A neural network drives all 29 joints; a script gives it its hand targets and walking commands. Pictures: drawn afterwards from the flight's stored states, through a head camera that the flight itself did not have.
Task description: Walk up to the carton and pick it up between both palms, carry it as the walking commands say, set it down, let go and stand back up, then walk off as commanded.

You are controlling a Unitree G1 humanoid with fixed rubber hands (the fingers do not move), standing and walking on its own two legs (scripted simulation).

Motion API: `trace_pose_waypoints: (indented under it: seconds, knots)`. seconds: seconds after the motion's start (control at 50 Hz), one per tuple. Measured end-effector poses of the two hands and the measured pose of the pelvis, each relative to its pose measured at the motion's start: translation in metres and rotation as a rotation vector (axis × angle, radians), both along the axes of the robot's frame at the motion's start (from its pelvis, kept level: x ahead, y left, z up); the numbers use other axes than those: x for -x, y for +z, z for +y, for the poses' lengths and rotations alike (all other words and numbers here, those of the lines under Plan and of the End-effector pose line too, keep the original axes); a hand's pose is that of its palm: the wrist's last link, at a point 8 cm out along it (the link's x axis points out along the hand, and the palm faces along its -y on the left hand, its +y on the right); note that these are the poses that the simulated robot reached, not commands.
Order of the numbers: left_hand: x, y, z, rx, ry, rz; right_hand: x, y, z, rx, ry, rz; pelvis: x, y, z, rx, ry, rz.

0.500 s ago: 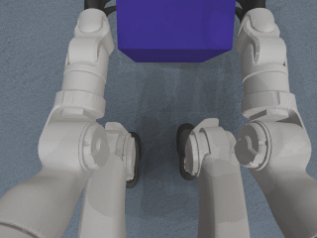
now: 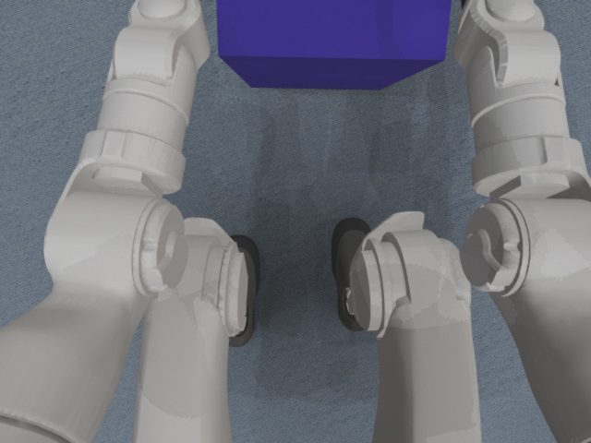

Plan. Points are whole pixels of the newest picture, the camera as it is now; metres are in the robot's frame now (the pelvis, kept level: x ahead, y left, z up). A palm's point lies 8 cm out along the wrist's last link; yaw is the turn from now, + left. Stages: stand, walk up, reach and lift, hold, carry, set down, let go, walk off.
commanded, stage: set down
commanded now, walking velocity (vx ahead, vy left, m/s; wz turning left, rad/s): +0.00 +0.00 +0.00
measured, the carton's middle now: out of the picture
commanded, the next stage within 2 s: none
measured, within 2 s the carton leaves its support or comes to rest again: neither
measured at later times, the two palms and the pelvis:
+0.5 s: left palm out of the picture +0.55 +0.09 -0.16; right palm out of the picture +0.54 -0.20 -0.16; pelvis +0.00 +0.00 -0.01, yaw +0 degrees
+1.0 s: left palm out of the picture +0.55 +0.09 -0.17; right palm out of the picture +0.54 -0.21 -0.16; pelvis -0.01 +0.00 -0.01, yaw +0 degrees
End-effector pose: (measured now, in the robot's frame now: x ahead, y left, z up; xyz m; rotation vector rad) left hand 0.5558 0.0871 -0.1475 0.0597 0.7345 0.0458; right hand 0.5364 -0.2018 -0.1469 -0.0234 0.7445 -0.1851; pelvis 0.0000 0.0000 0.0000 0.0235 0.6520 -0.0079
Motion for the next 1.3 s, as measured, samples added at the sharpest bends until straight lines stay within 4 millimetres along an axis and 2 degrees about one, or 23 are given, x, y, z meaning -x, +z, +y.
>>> trace_pose_waypoints:
  seconds: [0.14, 0.32, 1.3]
  knots:
    - [0.002, -0.002, 0.001, 0.001, -0.001, 0.007, 0.001, -0.001, 0.0, -0.002, 0.011, 0.007, 0.002, -0.002, 0.0, 0.0, 0.002, -0.006]
    - [0.006, -0.014, 0.003, 0.011, -0.001, 0.018, 0.004, -0.012, 0.001, 0.002, 0.027, 0.02, 0.004, -0.005, 0.0, 0.006, 0.01, -0.026]
    - [0.001, -0.019, 0.007, 0.066, -0.054, -0.011, 0.0, -0.017, -0.005, -0.05, 0.061, -0.01, 0.01, -0.013, 0.002, 0.015, 0.013, -0.104]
